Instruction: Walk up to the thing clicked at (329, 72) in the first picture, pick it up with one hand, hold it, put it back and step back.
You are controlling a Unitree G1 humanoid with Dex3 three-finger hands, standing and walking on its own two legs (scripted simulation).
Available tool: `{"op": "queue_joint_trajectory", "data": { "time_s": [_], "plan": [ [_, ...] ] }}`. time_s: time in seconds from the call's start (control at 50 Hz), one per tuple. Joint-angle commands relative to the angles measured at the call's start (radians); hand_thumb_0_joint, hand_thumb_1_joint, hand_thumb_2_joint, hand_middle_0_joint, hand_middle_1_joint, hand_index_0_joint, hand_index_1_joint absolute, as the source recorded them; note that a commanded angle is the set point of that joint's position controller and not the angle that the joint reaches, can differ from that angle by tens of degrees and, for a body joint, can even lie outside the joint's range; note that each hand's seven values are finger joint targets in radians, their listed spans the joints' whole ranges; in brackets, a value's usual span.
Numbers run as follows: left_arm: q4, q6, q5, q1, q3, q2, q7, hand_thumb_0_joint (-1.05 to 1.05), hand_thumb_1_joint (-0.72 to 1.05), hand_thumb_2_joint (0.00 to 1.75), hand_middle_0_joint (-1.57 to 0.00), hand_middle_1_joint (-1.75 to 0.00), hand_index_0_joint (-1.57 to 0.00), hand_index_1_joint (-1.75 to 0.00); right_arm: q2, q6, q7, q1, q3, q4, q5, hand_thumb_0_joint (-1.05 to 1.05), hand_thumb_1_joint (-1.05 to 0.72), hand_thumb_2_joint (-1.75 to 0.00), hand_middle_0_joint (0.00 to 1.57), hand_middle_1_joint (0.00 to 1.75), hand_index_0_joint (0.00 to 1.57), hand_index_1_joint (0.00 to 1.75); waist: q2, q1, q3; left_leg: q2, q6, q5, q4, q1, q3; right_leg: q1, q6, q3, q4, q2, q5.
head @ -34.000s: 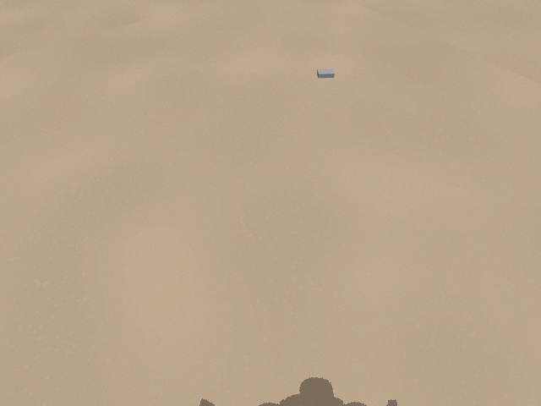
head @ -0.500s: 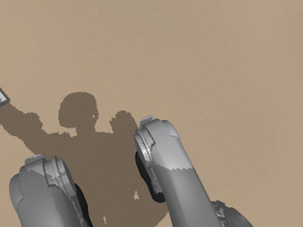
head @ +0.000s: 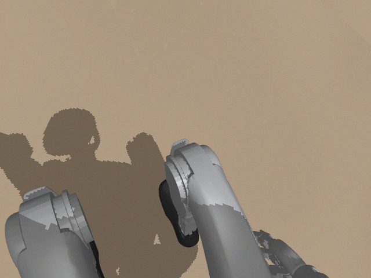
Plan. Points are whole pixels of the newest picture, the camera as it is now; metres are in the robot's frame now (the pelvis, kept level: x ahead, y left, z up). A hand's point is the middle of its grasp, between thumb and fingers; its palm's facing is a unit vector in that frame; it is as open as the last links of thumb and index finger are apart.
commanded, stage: rest palm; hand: left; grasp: from above
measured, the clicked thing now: out of the picture +0.49 +0.33 -0.30
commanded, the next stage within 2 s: close in 1.28 s
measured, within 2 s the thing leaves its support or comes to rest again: neither
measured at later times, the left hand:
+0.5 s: hand out of the picture +0.48 +0.33 -0.25, palm faces -0.39 -0.22 -0.89, open 13.8 cm
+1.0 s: hand out of the picture +0.48 +0.32 -0.26, palm faces -0.38 -0.20 -0.90, open 12.9 cm
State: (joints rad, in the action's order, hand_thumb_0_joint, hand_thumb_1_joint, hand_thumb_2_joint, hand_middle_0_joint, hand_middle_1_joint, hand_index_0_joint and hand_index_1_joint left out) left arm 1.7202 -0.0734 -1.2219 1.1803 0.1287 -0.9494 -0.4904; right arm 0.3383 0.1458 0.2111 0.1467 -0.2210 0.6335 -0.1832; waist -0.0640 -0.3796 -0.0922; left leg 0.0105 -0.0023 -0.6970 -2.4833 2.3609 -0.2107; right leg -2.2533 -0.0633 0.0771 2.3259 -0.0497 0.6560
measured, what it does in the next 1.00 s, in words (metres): stands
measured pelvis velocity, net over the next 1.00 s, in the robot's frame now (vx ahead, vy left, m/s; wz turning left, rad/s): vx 0.00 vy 0.00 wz -0.07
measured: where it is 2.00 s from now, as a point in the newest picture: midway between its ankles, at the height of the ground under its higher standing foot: (139, 248)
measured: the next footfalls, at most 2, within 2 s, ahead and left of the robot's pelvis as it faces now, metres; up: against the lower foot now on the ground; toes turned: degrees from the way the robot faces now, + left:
none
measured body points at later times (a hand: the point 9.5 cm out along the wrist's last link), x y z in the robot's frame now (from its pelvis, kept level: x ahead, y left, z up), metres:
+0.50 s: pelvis +0.00 +0.00 -0.01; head +0.30 +0.11 +0.31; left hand +0.50 +0.34 -0.20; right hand +0.01 -0.25 -0.05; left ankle +0.07 +0.12 -0.28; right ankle +0.12 -0.14 -0.28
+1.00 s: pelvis +0.00 +0.00 +0.00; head +0.30 +0.12 +0.31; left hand +0.49 +0.33 -0.21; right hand +0.02 -0.24 -0.04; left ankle +0.07 +0.12 -0.28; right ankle +0.12 -0.14 -0.28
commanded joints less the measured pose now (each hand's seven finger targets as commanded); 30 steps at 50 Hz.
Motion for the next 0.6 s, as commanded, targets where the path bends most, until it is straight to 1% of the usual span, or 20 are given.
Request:
{"op": "queue_joint_trajectory", "data": {
  "time_s": [0.0, 0.02, 0.04, 0.08, 0.12, 0.16, 0.18, 0.2, 0.22, 0.3, 0.32, 0.34, 0.36, 0.38, 0.4, 0.44, 0.46, 0.5, 0.54, 0.58],
  "plan": [
    [-0.109, -0.006, 0.003, 0.298, 0.036, -0.277, -0.066, 0.00, -0.46, 0.92, -0.15, -0.89, -0.13, -0.90, 0.322, 0.013, -0.007, 0.248, 0.062, 0.026, -0.007, 0.00, -0.88, -0.89, 0.20, 0.30, 0.20, 0.30, 0.462, -0.059, 0.638, -0.025, 0.016, 0.248, 0.251, -0.565, 0.085, 0.322, 0.088, 0.153, -0.159, -0.017, -0.259],
    [-0.095, -0.008, 0.002, 0.291, 0.042, -0.281, -0.073, 0.00, -0.46, 0.91, -0.15, -0.89, -0.14, -0.90, 0.327, 0.019, -0.008, 0.247, 0.059, 0.020, -0.010, 0.00, -0.88, -0.89, 0.20, 0.30, 0.20, 0.30, 0.449, -0.062, 0.631, -0.027, 0.016, 0.248, 0.245, -0.567, 0.081, 0.317, 0.085, 0.157, -0.157, -0.016, -0.260],
    [-0.101, -0.013, 0.001, 0.291, 0.055, -0.312, -0.084, 0.00, -0.45, 0.91, -0.15, -0.88, -0.14, -0.89, 0.326, 0.023, -0.007, 0.242, 0.056, 0.025, -0.011, 0.00, -0.88, -0.89, 0.20, 0.30, 0.20, 0.30, 0.466, -0.059, 0.630, -0.029, 0.015, 0.230, 0.244, -0.559, 0.081, 0.312, 0.088, 0.157, -0.155, -0.019, -0.243],
    [-0.113, -0.023, 0.003, 0.308, 0.029, -0.296, -0.088, 0.00, -0.46, 0.91, -0.16, -0.88, -0.14, -0.89, 0.327, 0.038, -0.005, 0.227, 0.044, 0.014, -0.018, 0.00, -0.88, -0.89, 0.20, 0.30, 0.20, 0.30, 0.473, -0.071, 0.616, -0.028, 0.017, 0.196, 0.239, -0.547, 0.084, 0.310, 0.086, 0.160, -0.163, -0.021, -0.224],
    [-0.133, -0.027, -0.001, 0.297, 0.063, -0.375, -0.100, 0.00, -0.45, 0.91, -0.18, -0.85, -0.15, -0.87, 0.334, 0.041, -0.008, 0.237, 0.041, 0.023, -0.022, 0.00, -0.88, -0.90, 0.20, 0.30, 0.20, 0.30, 0.496, -0.062, 0.630, -0.031, 0.018, 0.184, 0.239, -0.544, 0.092, 0.354, 0.087, 0.155, -0.174, -0.027, -0.217],
    [-0.141, -0.030, -0.003, 0.286, 0.078, -0.397, -0.105, 0.00, -0.44, 0.90, -0.20, -0.82, -0.17, -0.84, 0.340, 0.042, -0.007, 0.250, 0.034, 0.025, -0.027, 0.00, -0.88, -0.89, 0.20, 0.30, 0.20, 0.30, 0.503, -0.062, 0.649, -0.033, 0.018, 0.210, 0.226, -0.550, 0.093, 0.382, 0.084, 0.156, -0.171, -0.026, -0.243],
    [-0.147, -0.030, -0.001, 0.278, 0.076, -0.385, -0.106, 0.00, -0.44, 0.91, -0.20, -0.81, -0.17, -0.84, 0.338, 0.046, -0.005, 0.254, 0.030, 0.028, -0.031, 0.00, -0.88, -0.90, 0.20, 0.30, 0.20, 0.30, 0.514, -0.061, 0.654, -0.035, 0.016, 0.238, 0.220, -0.565, 0.090, 0.383, 0.083, 0.161, -0.165, -0.025, -0.264],
    [-0.134, -0.028, 0.010, 0.274, 0.025, -0.319, -0.098, 0.00, -0.45, 0.91, -0.19, -0.81, -0.17, -0.84, 0.327, 0.056, 0.000, 0.241, 0.022, 0.027, -0.032, 0.00, -0.88, -0.89, 0.20, 0.30, 0.20, 0.30, 0.525, -0.069, 0.641, -0.037, 0.012, 0.242, 0.215, -0.577, 0.087, 0.359, 0.085, 0.166, -0.156, -0.026, -0.265],
    [-0.118, -0.029, 0.018, 0.260, 0.068, -0.379, -0.107, 0.00, -0.44, 0.90, -0.19, -0.82, -0.16, -0.84, 0.340, 0.057, 0.000, 0.253, 0.026, 0.049, -0.037, 0.00, -0.88, -0.90, 0.20, 0.30, 0.20, 0.30, 0.515, -0.074, 0.635, -0.042, 0.011, 0.239, 0.215, -0.574, 0.079, 0.367, 0.083, 0.175, -0.161, -0.030, -0.261],
    [-0.113, -0.020, 0.024, 0.209, 0.080, -0.385, -0.099, 0.00, -0.43, 0.90, -0.21, -0.78, -0.18, -0.81, 0.351, 0.056, 0.008, 0.274, 0.023, 0.049, -0.038, 0.00, -0.88, -0.89, 0.20, 0.30, 0.20, 0.30, 0.526, -0.066, 0.638, -0.044, 0.005, 0.311, 0.216, -0.584, 0.064, 0.390, 0.084, 0.184, -0.150, -0.030, -0.309],
    [-0.107, -0.018, 0.024, 0.207, 0.065, -0.374, -0.094, 0.00, -0.44, 0.89, -0.20, -0.79, -0.17, -0.82, 0.347, 0.059, 0.012, 0.271, 0.017, 0.049, -0.038, 0.00, -0.88, -0.89, 0.20, 0.30, 0.20, 0.30, 0.516, -0.073, 0.622, -0.045, 0.006, 0.314, 0.212, -0.578, 0.065, 0.393, 0.083, 0.182, -0.149, -0.032, -0.314],
    [-0.111, -0.018, 0.029, 0.207, 0.073, -0.384, -0.097, 0.00, -0.44, 0.90, -0.20, -0.80, -0.17, -0.83, 0.351, 0.058, 0.014, 0.274, 0.017, 0.051, -0.036, 0.00, -0.88, -0.89, 0.20, 0.30, 0.20, 0.30, 0.518, -0.066, 0.623, -0.046, 0.006, 0.319, 0.213, -0.572, 0.062, 0.396, 0.084, 0.184, -0.152, -0.033, -0.317],
    [-0.096, -0.013, 0.034, 0.192, 0.061, -0.360, -0.095, 0.00, -0.44, 0.90, -0.19, -0.81, -0.16, -0.83, 0.353, 0.058, 0.014, 0.271, 0.018, 0.046, -0.037, 0.00, -0.88, -0.89, 0.20, 0.30, 0.20, 0.30, 0.509, -0.069, 0.622, -0.047, 0.005, 0.332, 0.212, -0.577, 0.060, 0.395, 0.083, 0.186, -0.152, -0.035, -0.329],
    [-0.093, -0.016, 0.039, 0.205, 0.064, -0.367, -0.095, 0.00, -0.44, 0.90, -0.19, -0.80, -0.17, -0.83, 0.351, 0.060, 0.017, 0.274, 0.013, 0.054, -0.037, 0.00, -0.88, -0.90, 0.20, 0.30, 0.20, 0.30, 0.511, -0.078, 0.599, -0.047, 0.007, 0.318, 0.209, -0.554, 0.059, 0.392, 0.084, 0.187, -0.152, -0.034, -0.320],
    [-0.083, -0.016, 0.043, 0.202, 0.049, -0.349, -0.088, 0.00, -0.45, 0.90, -0.19, -0.80, -0.16, -0.83, 0.352, 0.061, 0.019, 0.277, 0.013, 0.052, -0.039, 0.00, -0.88, -0.90, 0.20, 0.30, 0.20, 0.30, 0.491, -0.086, 0.587, -0.046, 0.011, 0.314, 0.205, -0.547, 0.061, 0.406, 0.080, 0.183, -0.159, -0.036, -0.326],
    [-0.076, -0.022, 0.047, 0.203, 0.051, -0.370, -0.088, 0.00, -0.43, 0.89, -0.21, -0.79, -0.18, -0.82, 0.361, 0.062, 0.017, 0.272, 0.010, 0.047, -0.036, 0.00, -0.88, -0.90, 0.20, 0.30, 0.20, 0.30, 0.469, -0.082, 0.558, -0.046, 0.013, 0.268, 0.211, -0.507, 0.061, 0.401, 0.082, 0.184, -0.170, -0.038, -0.290],
    [-0.082, -0.028, 0.048, 0.213, 0.044, -0.358, -0.084, 0.00, -0.42, 0.88, -0.21, -0.79, -0.18, -0.82, 0.365, 0.065, 0.016, 0.261, 0.011, 0.040, -0.034, 0.00, -0.88, -0.90, 0.20, 0.30, 0.20, 0.30, 0.473, -0.084, 0.541, -0.046, 0.012, 0.256, 0.212, -0.510, 0.056, 0.369, 0.084, 0.191, -0.169, -0.037, -0.274],
    [-0.082, -0.039, 0.038, 0.220, 0.041, -0.366, -0.083, 0.00, -0.41, 0.87, -0.22, -0.79, -0.19, -0.82, 0.367, 0.064, 0.017, 0.260, 0.002, 0.041, -0.037, 0.00, -0.88, -0.90, 0.20, 0.30, 0.20, 0.30, 0.484, -0.092, 0.526, -0.048, 0.008, 0.258, 0.216, -0.526, 0.049, 0.365, 0.085, 0.196, -0.166, -0.036, -0.269],
    [-0.077, -0.051, 0.030, 0.216, 0.033, -0.377, -0.094, 0.00, -0.38, 0.85, -0.24, -0.79, -0.21, -0.81, 0.365, 0.064, 0.015, 0.243, -0.002, 0.036, -0.038, 0.00, -0.88, -0.90, 0.20, 0.30, 0.20, 0.30, 0.495, -0.088, 0.540, -0.051, 0.005, 0.248, 0.229, -0.546, 0.043, 0.372, 0.084, 0.201, -0.162, -0.039, -0.265],
    [-0.062, -0.061, 0.025, 0.224, 0.022, -0.362, -0.103, 0.00, -0.36, 0.83, -0.25, -0.78, -0.23, -0.80, 0.362, 0.066, 0.018, 0.239, -0.011, 0.029, -0.042, 0.00, -0.88, -0.90, 0.20, 0.30, 0.20, 0.30, 0.483, -0.098, 0.518, -0.049, 0.006, 0.226, 0.225, -0.537, 0.042, 0.368, 0.081, 0.205, -0.162, -0.037, -0.256]
  ]
}}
